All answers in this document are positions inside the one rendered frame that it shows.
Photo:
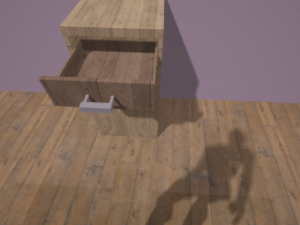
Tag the handle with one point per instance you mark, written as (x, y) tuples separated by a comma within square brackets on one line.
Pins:
[(96, 107)]

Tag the cabinet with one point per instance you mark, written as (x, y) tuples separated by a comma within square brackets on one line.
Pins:
[(133, 20)]

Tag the drawer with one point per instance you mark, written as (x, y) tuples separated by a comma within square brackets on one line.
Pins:
[(101, 68)]

